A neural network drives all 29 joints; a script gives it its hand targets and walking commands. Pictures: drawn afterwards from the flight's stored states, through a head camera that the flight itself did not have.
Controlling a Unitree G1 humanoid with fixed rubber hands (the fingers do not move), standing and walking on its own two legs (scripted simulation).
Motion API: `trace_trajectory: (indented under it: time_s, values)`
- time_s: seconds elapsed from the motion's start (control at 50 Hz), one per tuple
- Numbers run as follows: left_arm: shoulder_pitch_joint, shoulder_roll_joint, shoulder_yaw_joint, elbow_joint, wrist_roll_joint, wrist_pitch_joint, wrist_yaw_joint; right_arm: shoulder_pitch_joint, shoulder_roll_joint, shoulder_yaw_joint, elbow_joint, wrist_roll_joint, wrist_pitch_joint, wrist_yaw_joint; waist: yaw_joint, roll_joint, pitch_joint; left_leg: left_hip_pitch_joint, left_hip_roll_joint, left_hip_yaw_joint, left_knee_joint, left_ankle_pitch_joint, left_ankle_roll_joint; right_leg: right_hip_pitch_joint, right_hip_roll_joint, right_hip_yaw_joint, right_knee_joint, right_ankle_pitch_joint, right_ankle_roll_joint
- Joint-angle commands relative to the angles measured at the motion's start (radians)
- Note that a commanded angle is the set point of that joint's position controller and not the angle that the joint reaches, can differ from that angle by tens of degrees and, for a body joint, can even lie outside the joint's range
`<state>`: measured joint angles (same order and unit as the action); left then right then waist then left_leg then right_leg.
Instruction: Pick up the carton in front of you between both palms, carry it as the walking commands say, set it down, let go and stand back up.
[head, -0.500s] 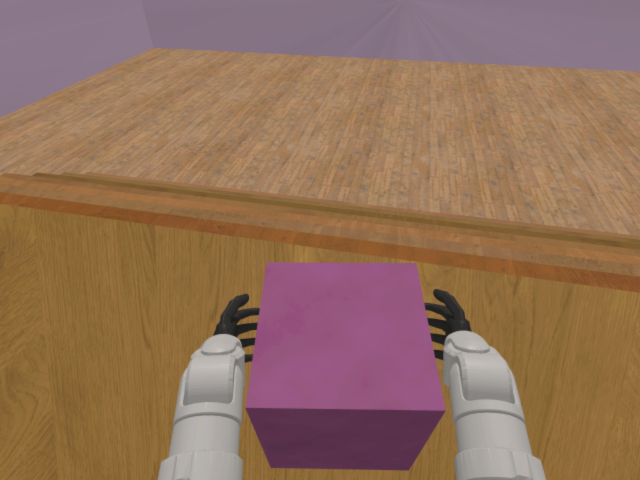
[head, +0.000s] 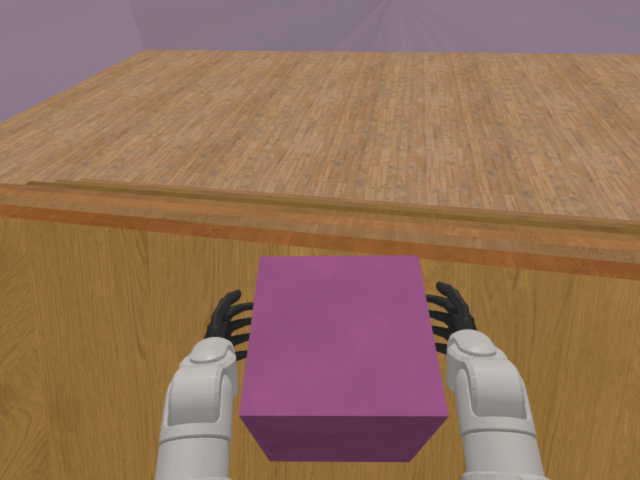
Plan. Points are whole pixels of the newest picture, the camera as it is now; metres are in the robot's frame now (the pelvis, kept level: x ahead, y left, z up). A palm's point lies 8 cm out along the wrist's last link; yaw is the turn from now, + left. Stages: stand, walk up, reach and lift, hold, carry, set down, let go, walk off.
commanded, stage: carry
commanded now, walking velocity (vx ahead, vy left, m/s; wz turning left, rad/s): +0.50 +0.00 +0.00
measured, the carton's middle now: (338, 365) +0.31 +0.01 -0.01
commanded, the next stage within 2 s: none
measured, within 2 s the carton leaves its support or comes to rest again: neither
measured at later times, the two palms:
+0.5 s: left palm (260, 238) +0.46 +0.13 +0.10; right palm (458, 241) +0.45 -0.17 +0.10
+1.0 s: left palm (295, 142) +0.75 +0.09 +0.12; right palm (437, 139) +0.77 -0.21 +0.11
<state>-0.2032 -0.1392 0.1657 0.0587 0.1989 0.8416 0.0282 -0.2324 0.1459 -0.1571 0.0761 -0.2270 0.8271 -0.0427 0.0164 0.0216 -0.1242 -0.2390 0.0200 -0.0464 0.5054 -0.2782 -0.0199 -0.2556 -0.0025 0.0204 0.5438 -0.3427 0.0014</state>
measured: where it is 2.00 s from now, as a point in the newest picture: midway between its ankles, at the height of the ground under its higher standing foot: (349, 283)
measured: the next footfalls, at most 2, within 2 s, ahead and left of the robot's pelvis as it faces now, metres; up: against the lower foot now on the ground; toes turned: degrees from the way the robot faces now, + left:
left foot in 0.24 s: +0.16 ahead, +0.10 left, +0.00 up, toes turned +10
right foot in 0.60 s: +0.47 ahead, -0.14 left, +0.00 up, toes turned -12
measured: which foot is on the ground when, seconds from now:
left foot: down 0.00-0.02, up 0.04-0.22, down 0.24-0.64, up 0.66-1.00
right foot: down 0.00-0.26, up 0.28-0.58, down 0.60-1.00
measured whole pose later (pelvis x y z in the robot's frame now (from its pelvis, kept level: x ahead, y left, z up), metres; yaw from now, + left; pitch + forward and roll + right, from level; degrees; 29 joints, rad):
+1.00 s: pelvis +0.53 -0.06 +0.01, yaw +1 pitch +4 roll +2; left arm 0.06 -0.13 0.03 -0.58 0.03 1.18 0.12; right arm 0.06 0.13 -0.03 -0.58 -0.07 1.17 -0.12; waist 0.02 0.01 -0.14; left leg -0.62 0.11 0.15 0.67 -0.07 0.00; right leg -0.02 -0.03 -0.23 0.22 -0.28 -0.04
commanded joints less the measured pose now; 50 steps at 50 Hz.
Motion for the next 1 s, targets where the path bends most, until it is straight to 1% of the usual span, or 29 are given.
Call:
trace_trajectory:
  time_s: [0.0,0.02,0.04,0.06,0.08,0.1,0.12,0.16,0.2,0.22,0.24,0.26,0.28,0.32,0.34,0.38,0.42,0.52,0.54,0.58,0.6,0.62,0.64,0.66,0.7,0.74,0.78,0.84,0.98]
  values:
    - [-0.605,-0.948,-0.726,-0.215,-0.366,0.014,-0.209,-0.497,0.963,0.691,-0.196,0.339,0.043,0.2,-0.008,-0.039,-0.156,-0.148,0.075,-0.003,-0.02,-0.339,0.056,0.116,-0.086,0.075,-0.216,-0.183,-0.039]
    - [-0.559,-0.928,-0.72,-0.233,-0.367,0.04,-0.194,-0.49,0.958,0.711,-0.236,0.354,0.073,0.19,0.007,-0.259,-0.138,-0.321,0.006,0.125,0.232,-0.238,0.005,0.217,-0.252,0.337,-0.337,-0.288,-0.104]
    - [-0.502,-0.909,-0.712,-0.255,-0.36,0.067,-0.176,-0.487,0.939,0.732,-0.271,0.374,0.099,0.181,0.009,-0.314,-0.066,-0.486,-0.002,0.149,0.262,-0.248,-0.004,0.283,-0.34,0.477,-0.371,-0.175,-0.168]
    - [-0.465,-0.893,-0.711,-0.298,-0.35,0.092,-0.155,-0.482,0.921,0.756,-0.309,0.397,0.122,0.172,0.014,-0.25,-0.056,-0.502,0.025,0.113,0.265,-0.261,0.006,0.296,-0.344,0.469,-0.348,-0.01,-0.205]
    - [-0.431,-0.879,-0.71,-0.338,-0.348,0.117,-0.136,-0.456,0.909,0.774,-0.337,0.415,0.146,0.161,0.013,-0.187,-0.09,-0.485,0.027,0.121,0.225,-0.259,0.01,0.319,-0.328,0.394,-0.316,0.108,-0.202]
    - [-0.406,-0.867,-0.715,-0.385,-0.354,0.141,-0.119,-0.418,0.898,0.783,-0.363,0.428,0.167,0.148,0.013,-0.157,-0.135,-0.444,0.009,0.148,0.176,-0.207,0.01,0.339,-0.301,0.31,-0.287,0.196,-0.182]
    - [-0.386,-0.856,-0.722,-0.432,-0.359,0.162,-0.105,-0.379,0.886,0.785,-0.388,0.433,0.187,0.135,0.013,-0.165,-0.172,-0.388,-0.018,0.182,0.124,-0.147,0.008,0.345,-0.269,0.235,-0.265,0.263,-0.158]
    - [-0.312,-0.834,-0.734,-0.504,-0.375,0.209,-0.08,-0.29,0.874,0.79,-0.452,0.445,0.23,0.104,0.013,-0.2,-0.203,-0.262,-0.05,0.233,-0.001,-0.07,0.006,0.317,-0.224,0.128,-0.224,0.311,-0.133]
    - [-0.251,-0.819,-0.744,-0.557,-0.394,0.253,-0.062,-0.21,0.863,0.765,-0.501,0.437,0.271,0.075,-0.001,-0.151,-0.23,0.058,-0.048,0.266,-0.158,0.078,0.011,0.121,-0.178,0.013,-0.122,0.225,-0.1]
    - [-0.237,-0.798,-0.747,-0.581,-0.402,0.273,-0.053,-0.163,0.851,0.745,-0.518,0.428,0.29,0.061,-0.016,-0.096,-0.262,0.301,0.017,0.198,-0.173,0.079,0.028,-0.064,-0.156,-0.031,-0.021,0.185,-0.072]
    - [-0.231,-0.783,-0.749,-0.613,-0.415,0.296,-0.045,-0.116,0.825,0.721,-0.537,0.415,0.308,0.045,-0.031,0.096,-0.282,0.474,0.224,-0.086,-0.258,-0.136,0.084,-0.28,-0.104,-0.119,0.208,0.007,-0.027]
    - [-0.259,-0.758,-0.755,-0.661,-0.435,0.319,-0.038,-0.092,0.813,0.696,-0.53,0.396,0.317,0.029,-0.041,0.278,-0.227,0.546,0.42,-0.427,-0.299,-0.126,0.217,-0.547,-0.012,-0.16,0.373,-0.145,-0.005]
    - [-0.28,-0.757,-0.77,-0.686,-0.458,0.334,-0.034,-0.088,0.813,0.683,-0.567,0.393,0.328,0.015,-0.042,0.199,-0.176,0.5,0.465,-0.463,-0.281,-0.045,0.277,-0.611,-0.079,-0.071,0.473,-0.206,-0.026]
    - [-0.291,-0.754,-0.753,-0.679,-0.469,0.344,-0.021,-0.156,0.805,0.685,-0.627,0.408,0.346,-0.006,-0.039,0.045,-0.142,0.402,0.411,-0.322,-0.299,0.041,0.246,-0.616,-0.125,-0.05,0.511,-0.15,-0.029]
    - [-0.278,-0.757,-0.742,-0.673,-0.467,0.345,-0.012,-0.181,0.798,0.693,-0.65,0.418,0.35,-0.014,-0.038,0.024,-0.136,0.364,0.381,-0.246,-0.334,-0.003,0.218,-0.588,-0.135,-0.059,0.447,-0.094,-0.022]
    - [-0.237,-0.749,-0.714,-0.657,-0.448,0.342,0.014,-0.191,0.775,0.707,-0.669,0.444,0.354,-0.025,-0.037,0.053,-0.119,0.309,0.314,-0.094,-0.364,0.041,0.174,-0.511,-0.115,-0.112,0.324,0.025,-0.001]
    - [-0.179,-0.723,-0.682,-0.642,-0.415,0.339,0.042,-0.172,0.741,0.712,-0.668,0.464,0.357,-0.034,-0.032,0.08,-0.1,0.259,0.27,0.007,-0.359,0.119,0.154,-0.431,-0.092,-0.153,0.203,0.099,0.009]
    - [-0.12,-0.659,-0.648,-0.656,-0.369,0.34,0.084,-0.128,0.673,0.706,-0.665,0.483,0.362,-0.044,-0.028,0.148,-0.045,0.162,0.234,0.146,-0.309,0.236,0.104,-0.203,-0.05,-0.246,0.0,0.261,-0.009]
    - [-0.117,-0.653,-0.648,-0.663,-0.369,0.341,0.084,-0.127,0.669,0.707,-0.669,0.483,0.363,-0.043,-0.022,0.145,-0.051,0.141,0.228,0.176,-0.254,0.29,0.093,-0.121,-0.035,-0.269,-0.022,0.269,-0.016]
    - [-0.101,-0.643,-0.65,-0.669,-0.376,0.342,0.08,-0.107,0.657,0.709,-0.678,0.477,0.368,-0.042,-0.004,0.091,-0.128,0.055,0.159,0.278,0.021,0.41,0.046,0.162,0.019,-0.326,-0.047,0.169,-0.026]
    - [-0.09,-0.639,-0.651,-0.673,-0.377,0.344,0.078,-0.104,0.638,0.705,-0.683,0.474,0.372,-0.041,0.019,0.002,-0.181,-0.065,0.126,0.284,0.237,0.285,0.018,0.321,-0.094,-0.167,-0.082,0.083,-0.033]
    - [-0.094,-0.625,-0.648,-0.663,-0.374,0.342,0.074,-0.107,0.633,0.713,-0.712,0.475,0.378,-0.039,0.021,-0.268,-0.254,-0.299,0.017,0.256,0.558,0.032,-0.038,0.456,-0.385,0.362,-0.269,-0.173,-0.171]
    - [-0.084,-0.656,-0.662,-0.668,-0.39,0.342,0.065,-0.114,0.64,0.726,-0.714,0.48,0.38,-0.032,0.014,-0.294,-0.227,-0.437,-0.007,0.134,0.716,-0.199,-0.015,0.457,-0.448,0.54,-0.373,-0.077,-0.223]
    - [-0.111,-0.692,-0.689,-0.698,-0.41,0.34,0.05,-0.111,0.686,0.741,-0.703,0.481,0.374,-0.02,0.009,-0.218,-0.225,-0.462,0.062,0.066,0.778,-0.177,0.018,0.419,-0.429,0.437,-0.349,0.025,-0.207]
    - [-0.175,-0.779,-0.742,-0.732,-0.438,0.324,0.014,-0.124,0.783,0.754,-0.695,0.474,0.357,0.009,0.003,-0.063,-0.21,-0.442,0.128,0.042,0.729,-0.066,0.043,0.299,-0.377,0.267,-0.331,0.131,-0.164]
    - [-0.19,-0.816,-0.772,-0.742,-0.454,0.312,-0.016,-0.102,0.832,0.766,-0.696,0.452,0.337,0.025,-0.002,-0.079,-0.211,-0.376,0.132,0.064,0.624,0.016,0.037,0.224,-0.332,0.127,-0.364,0.137,-0.124]
    - [-0.196,-0.809,-0.791,-0.738,-0.462,0.303,-0.039,-0.082,0.839,0.763,-0.671,0.419,0.32,0.028,-0.001,-0.109,-0.199,-0.369,0.116,0.101,0.529,0.049,0.029,0.215,-0.307,0.047,-0.385,0.132,-0.115]
    - [-0.168,-0.763,-0.792,-0.728,-0.466,0.303,-0.055,-0.061,0.813,0.762,-0.674,0.391,0.313,0.02,0.0,-0.141,-0.147,-0.436,0.103,0.146,0.378,0.129,0.014,0.265,-0.286,-0.011,-0.414,0.177,-0.122]
    - [-0.08,-0.634,-0.721,-0.711,-0.414,0.344,-0.011,-0.045,0.7,0.749,-0.7,0.41,0.362,-0.011,0.007,-0.157,-0.007,-0.446,0.062,0.237,0.101,0.236,0.023,0.33,-0.242,-0.141,-0.375,0.443,-0.121]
